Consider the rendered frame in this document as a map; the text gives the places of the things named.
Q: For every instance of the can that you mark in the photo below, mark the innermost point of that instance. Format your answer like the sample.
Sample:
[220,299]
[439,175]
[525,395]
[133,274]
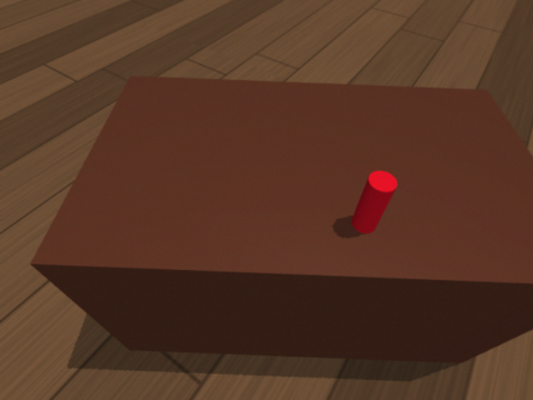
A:
[376,195]

